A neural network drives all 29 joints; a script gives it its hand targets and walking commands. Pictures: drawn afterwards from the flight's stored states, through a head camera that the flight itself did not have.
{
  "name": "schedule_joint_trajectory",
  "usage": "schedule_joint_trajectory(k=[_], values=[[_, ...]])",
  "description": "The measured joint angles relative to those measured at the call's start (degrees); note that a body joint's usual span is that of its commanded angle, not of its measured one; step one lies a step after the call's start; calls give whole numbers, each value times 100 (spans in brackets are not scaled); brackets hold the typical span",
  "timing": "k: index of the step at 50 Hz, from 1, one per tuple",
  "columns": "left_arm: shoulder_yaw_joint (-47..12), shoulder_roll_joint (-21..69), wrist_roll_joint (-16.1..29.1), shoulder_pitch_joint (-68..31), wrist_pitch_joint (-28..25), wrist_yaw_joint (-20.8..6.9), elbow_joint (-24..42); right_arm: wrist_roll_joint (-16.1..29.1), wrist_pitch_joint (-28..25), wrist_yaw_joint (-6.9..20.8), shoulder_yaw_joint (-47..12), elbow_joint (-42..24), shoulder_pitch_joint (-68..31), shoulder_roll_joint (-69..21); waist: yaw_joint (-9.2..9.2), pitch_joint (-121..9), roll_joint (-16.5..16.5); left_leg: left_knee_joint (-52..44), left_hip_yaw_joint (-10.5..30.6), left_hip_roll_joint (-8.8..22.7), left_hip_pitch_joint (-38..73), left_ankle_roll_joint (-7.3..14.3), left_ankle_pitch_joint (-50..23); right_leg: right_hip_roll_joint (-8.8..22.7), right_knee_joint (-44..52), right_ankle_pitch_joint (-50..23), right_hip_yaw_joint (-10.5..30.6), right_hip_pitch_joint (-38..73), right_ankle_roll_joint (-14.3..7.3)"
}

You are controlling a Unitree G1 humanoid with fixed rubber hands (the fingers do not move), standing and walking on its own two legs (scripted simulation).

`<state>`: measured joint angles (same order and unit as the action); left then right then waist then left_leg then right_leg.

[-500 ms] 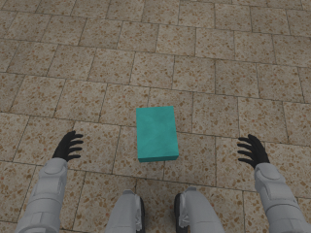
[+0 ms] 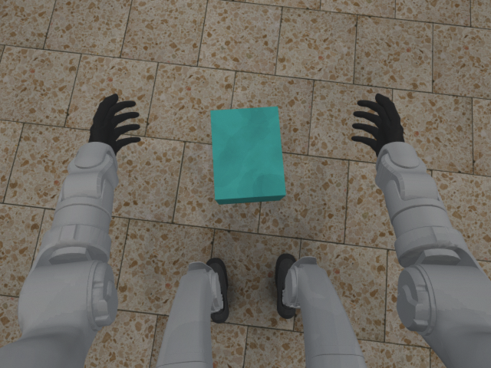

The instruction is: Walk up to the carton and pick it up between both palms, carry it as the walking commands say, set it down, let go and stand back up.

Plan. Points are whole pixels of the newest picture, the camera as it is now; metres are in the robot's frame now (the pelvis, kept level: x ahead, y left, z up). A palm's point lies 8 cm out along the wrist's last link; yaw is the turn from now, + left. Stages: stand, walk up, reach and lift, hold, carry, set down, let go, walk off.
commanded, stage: reach and lift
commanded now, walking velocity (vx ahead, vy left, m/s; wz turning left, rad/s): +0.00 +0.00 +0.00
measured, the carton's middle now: (246, 158) +0.55 -0.01 -0.59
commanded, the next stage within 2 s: none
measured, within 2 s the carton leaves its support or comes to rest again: neither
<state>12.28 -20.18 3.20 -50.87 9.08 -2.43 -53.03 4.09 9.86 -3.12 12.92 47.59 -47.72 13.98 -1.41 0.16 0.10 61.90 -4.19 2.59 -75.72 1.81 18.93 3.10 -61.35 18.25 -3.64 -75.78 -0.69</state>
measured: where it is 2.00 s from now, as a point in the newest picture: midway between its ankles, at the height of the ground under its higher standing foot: (252, 299)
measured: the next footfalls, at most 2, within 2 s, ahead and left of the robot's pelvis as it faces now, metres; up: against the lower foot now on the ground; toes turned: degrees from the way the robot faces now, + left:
none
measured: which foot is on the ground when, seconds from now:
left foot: down 0.00-1.00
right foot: down 0.00-1.00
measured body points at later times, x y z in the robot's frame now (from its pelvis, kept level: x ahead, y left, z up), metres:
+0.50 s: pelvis +0.01 +0.00 -0.03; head +0.31 +0.01 +0.30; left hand +0.52 +0.21 -0.14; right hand +0.51 -0.20 -0.14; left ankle +0.08 +0.11 -0.63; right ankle +0.08 -0.12 -0.63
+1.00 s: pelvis -0.02 -0.01 -0.17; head +0.31 +0.00 +0.13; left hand +0.52 +0.21 -0.30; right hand +0.52 -0.19 -0.30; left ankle +0.08 +0.11 -0.63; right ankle +0.08 -0.12 -0.63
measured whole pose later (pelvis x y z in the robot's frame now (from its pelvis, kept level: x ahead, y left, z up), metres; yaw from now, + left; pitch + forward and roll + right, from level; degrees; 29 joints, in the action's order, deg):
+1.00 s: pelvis -0.02 -0.01 -0.17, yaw +0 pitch +47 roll -1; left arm 10.4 -21.5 8.2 -70.4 7.3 2.7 -56.9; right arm 7.2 8.0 -6.2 12.3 52.1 -67.8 16.1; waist -0.3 -0.9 0.2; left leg 99.7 -2.0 3.6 -118.4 1.9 28.5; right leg 4.0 -98.9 28.0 -3.6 -117.9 -1.8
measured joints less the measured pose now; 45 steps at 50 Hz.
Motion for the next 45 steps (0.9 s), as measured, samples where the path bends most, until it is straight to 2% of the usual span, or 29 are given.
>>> schedule_joint_trajectory(k=[11,19,23,28,33,45], values=[[288,103,-27,-984,-199,117,-163,-121,-203,41,297,241,-1086,-2,60,-196,9,103,10,0,-919,20,-29,2,-77,-41,0,-902,13],[505,361,-309,-1056,-220,116,191,-352,-289,200,596,15,-1117,-116,73,-365,-23,27,54,-23,-1299,22,-91,8,28,-102,-30,-1248,32],[589,453,-438,-1106,-228,117,167,-432,-296,249,681,45,-1142,-132,74,-424,-33,161,65,-27,-1498,25,-56,15,-106,-64,-27,-1442,35],[649,474,-492,-1240,-244,157,-24,-483,-305,228,732,241,-1293,-127,97,-487,-41,668,81,-10,-1922,26,116,27,-619,111,-17,-1869,21],[576,359,-360,-1408,-235,240,-169,-427,-302,120,699,410,-1478,-89,115,-505,-42,1452,117,14,-2529,14,376,49,-1413,384,-15,-2474,-10],[-10,-51,314,-1774,-173,441,-257,194,-191,-218,99,319,-1787,142,107,-276,-17,3242,212,75,-3905,1,858,86,-3209,882,-17,-3842,-90]])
